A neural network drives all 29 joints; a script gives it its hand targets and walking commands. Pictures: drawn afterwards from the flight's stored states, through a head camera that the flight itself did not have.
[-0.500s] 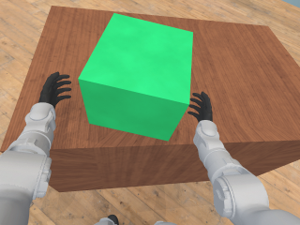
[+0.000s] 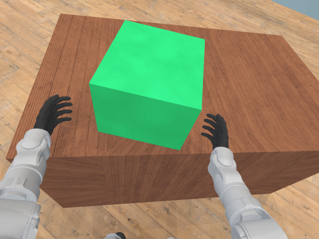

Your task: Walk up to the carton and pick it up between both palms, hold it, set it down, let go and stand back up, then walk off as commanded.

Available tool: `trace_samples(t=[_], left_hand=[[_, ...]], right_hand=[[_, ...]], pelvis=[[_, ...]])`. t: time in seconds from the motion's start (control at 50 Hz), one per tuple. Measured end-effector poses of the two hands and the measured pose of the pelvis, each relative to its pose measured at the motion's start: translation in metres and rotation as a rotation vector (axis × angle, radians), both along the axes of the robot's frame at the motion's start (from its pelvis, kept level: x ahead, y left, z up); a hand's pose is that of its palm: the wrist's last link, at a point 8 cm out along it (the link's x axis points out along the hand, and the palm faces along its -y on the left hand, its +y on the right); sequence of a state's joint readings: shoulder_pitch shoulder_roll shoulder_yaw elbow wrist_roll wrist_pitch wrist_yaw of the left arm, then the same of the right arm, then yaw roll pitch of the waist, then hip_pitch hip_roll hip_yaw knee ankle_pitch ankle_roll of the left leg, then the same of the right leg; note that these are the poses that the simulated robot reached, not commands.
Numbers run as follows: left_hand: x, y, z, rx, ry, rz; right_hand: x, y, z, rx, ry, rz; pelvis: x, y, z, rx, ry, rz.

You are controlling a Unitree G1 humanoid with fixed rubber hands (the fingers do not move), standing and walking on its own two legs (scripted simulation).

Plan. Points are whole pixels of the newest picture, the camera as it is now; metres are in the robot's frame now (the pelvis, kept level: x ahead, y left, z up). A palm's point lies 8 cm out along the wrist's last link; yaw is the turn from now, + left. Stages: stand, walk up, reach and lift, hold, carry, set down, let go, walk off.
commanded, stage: set down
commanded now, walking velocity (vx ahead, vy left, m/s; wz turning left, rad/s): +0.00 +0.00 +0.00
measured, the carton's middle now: (152, 84) +0.56 -0.03 +0.01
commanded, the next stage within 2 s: none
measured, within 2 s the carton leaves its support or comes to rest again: neither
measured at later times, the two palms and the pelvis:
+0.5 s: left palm (21, 154) +0.31 +0.29 +0.02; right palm (216, 154) +0.29 -0.17 +0.05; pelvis +0.02 +0.02 +0.01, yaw +0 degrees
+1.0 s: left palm (10, 187) +0.24 +0.29 +0.02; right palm (224, 183) +0.22 -0.16 +0.05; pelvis +0.00 +0.03 +0.01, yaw +0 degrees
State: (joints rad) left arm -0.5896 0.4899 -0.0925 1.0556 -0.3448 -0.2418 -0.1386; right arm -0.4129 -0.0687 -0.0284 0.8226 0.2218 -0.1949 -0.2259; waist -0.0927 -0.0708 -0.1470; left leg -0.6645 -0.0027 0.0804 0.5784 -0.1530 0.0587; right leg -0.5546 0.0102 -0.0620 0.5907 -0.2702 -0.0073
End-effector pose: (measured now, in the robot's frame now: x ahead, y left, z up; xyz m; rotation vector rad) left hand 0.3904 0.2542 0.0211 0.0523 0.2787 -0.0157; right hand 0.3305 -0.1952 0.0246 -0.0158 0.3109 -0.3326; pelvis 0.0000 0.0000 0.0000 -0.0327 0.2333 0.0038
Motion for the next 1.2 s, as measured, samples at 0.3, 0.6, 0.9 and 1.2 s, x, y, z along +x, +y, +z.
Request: trace_samples(t=[0.3,0.6,0.9,1.2], left_hand=[[-0.039,0.014,0.004,-0.03,0.019,-0.042],[-0.098,0.031,-0.001,-0.047,0.043,-0.018],[-0.139,0.033,-0.002,-0.056,0.032,-0.014],[-0.169,0.032,-0.004,-0.061,0.071,-0.006]], right_hand=[[-0.03,0.011,0.019,0.001,-0.028,-0.017],[-0.057,0.03,0.021,-0.002,0.001,0.006],[-0.107,0.029,0.025,-0.003,0.015,-0.008],[-0.127,0.032,0.022,0.01,0.066,0.008]], pelvis=[[0.017,0.015,0.008,-0.021,-0.111,0.005],[0.016,0.028,0.011,-0.037,-0.22,0.011],[0.003,0.033,0.01,-0.045,-0.262,0.013],[-0.002,0.034,0.01,-0.045,-0.291,0.013]])
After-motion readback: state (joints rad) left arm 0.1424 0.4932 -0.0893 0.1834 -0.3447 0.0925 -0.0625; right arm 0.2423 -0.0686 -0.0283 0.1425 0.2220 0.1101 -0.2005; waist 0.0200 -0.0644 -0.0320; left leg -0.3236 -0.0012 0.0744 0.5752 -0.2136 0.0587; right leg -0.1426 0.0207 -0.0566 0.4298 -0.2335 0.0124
